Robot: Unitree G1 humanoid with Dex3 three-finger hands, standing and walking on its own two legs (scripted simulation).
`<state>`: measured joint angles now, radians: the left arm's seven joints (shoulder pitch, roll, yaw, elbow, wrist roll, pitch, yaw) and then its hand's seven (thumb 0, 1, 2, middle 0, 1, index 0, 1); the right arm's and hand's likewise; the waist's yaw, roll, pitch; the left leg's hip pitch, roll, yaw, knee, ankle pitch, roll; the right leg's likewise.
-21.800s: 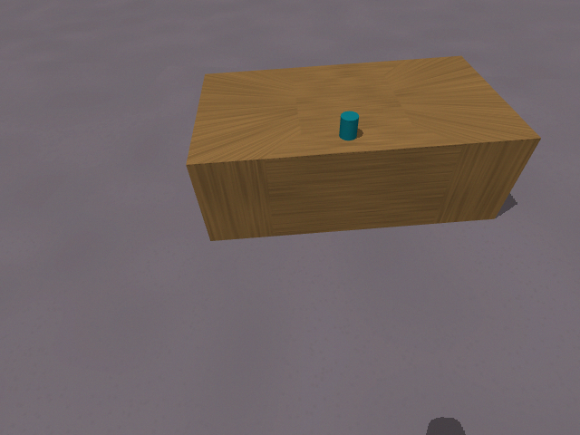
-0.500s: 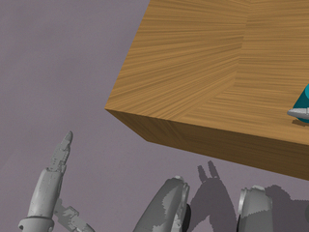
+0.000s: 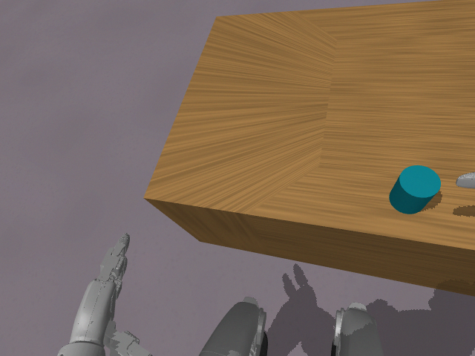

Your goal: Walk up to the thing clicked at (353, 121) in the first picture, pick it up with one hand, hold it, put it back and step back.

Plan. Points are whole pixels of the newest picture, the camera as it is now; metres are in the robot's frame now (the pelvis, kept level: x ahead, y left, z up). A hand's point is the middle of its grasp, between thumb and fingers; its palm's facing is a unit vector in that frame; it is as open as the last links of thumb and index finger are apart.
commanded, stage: home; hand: right
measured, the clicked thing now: (412, 190) +0.47 -0.22 -0.16
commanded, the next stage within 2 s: none
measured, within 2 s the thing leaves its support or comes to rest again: neither
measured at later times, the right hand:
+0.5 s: hand out of the picture +0.33 -0.30 +0.02, palm faces +0.28 +0.91 -0.31, open 17.4 cm
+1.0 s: hand out of the picture +0.17 -0.16 +0.01, palm faces +0.18 +0.95 -0.25, open 17.6 cm
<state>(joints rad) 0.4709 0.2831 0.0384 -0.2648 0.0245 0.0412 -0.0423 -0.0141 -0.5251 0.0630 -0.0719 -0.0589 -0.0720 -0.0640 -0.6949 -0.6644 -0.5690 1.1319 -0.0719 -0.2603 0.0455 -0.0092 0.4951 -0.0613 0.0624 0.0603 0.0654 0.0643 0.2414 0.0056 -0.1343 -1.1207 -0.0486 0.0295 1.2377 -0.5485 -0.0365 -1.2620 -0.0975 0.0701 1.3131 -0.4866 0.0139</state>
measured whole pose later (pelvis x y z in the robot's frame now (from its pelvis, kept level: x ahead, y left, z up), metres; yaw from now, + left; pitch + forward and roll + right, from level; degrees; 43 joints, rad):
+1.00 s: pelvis +0.03 +0.03 +0.08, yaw -4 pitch +6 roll +1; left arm 0.28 0.21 -0.03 0.45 -0.05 0.05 0.13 0.01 0.90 0.90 -0.20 -0.30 -0.20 -0.30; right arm 0.45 -0.19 0.02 0.13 0.04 0.09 -0.12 -0.01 0.57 -0.03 0.06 0.05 0.05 0.05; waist 0.01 -0.03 -0.07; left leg -0.53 0.00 0.02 0.91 -0.49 -0.01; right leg -0.63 -0.06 0.03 0.91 -0.39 0.04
